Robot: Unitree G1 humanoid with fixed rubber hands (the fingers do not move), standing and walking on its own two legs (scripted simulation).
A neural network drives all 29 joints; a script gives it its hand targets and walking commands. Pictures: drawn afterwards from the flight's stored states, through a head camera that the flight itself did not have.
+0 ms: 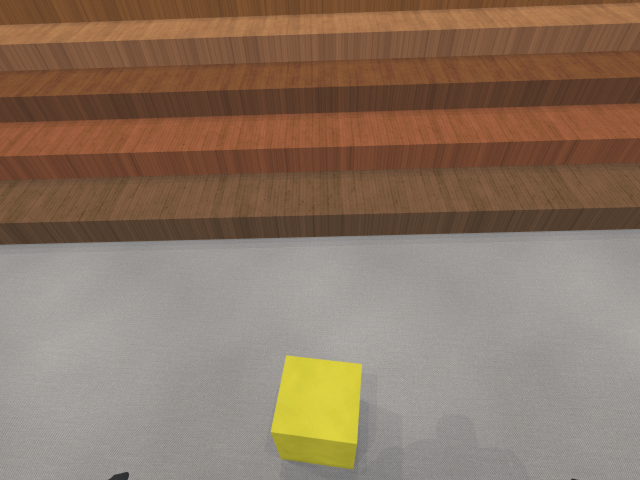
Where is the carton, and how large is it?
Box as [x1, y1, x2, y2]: [271, 355, 361, 468]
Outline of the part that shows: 286,355 271,428 271,433 280,457 298,461 352,468 357,436 361,364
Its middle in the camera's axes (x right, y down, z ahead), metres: +0.01 +0.49 +1.09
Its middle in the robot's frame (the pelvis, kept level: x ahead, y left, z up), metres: +0.43 +0.05 -0.66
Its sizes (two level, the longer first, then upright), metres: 0.210 0.200 0.250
